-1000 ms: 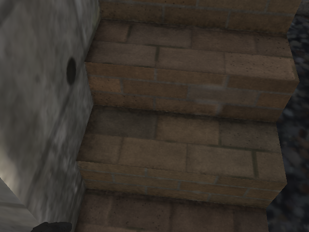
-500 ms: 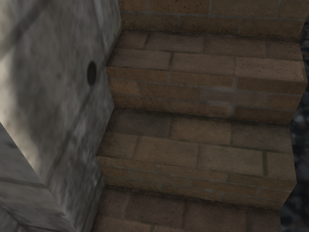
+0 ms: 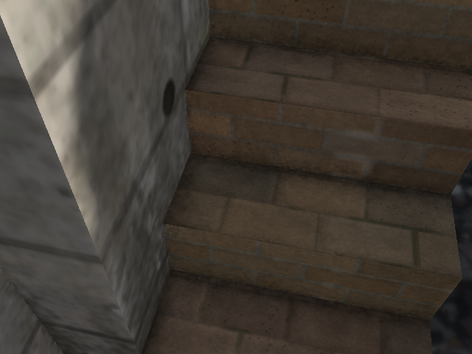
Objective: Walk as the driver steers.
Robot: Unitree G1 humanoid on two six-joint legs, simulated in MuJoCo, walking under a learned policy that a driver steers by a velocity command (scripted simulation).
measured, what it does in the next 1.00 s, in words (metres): stands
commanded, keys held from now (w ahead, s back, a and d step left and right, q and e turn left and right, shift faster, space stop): no key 0.12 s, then w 0.28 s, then no key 0.60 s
